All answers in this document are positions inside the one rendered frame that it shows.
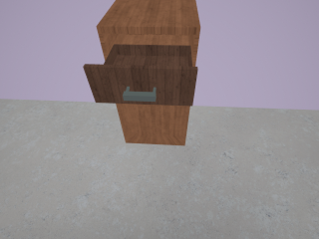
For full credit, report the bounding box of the drawer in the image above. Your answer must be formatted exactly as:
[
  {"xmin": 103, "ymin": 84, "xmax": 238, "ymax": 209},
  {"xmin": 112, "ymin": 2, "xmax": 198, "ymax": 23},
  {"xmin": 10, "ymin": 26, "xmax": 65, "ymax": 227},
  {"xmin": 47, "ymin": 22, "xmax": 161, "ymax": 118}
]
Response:
[{"xmin": 83, "ymin": 44, "xmax": 198, "ymax": 107}]

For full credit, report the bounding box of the handle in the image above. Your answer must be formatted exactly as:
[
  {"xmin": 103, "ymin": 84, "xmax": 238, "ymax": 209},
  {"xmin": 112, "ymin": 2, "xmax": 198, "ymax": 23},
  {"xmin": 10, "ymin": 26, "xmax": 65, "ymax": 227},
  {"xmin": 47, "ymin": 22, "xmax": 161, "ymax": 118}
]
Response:
[{"xmin": 123, "ymin": 87, "xmax": 157, "ymax": 102}]

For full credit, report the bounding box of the cabinet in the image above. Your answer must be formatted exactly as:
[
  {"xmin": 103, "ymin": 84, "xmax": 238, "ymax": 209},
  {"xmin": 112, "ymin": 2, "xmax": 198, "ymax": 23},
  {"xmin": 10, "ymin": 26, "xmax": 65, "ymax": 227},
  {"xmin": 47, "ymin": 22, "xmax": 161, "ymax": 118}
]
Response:
[{"xmin": 96, "ymin": 0, "xmax": 201, "ymax": 146}]

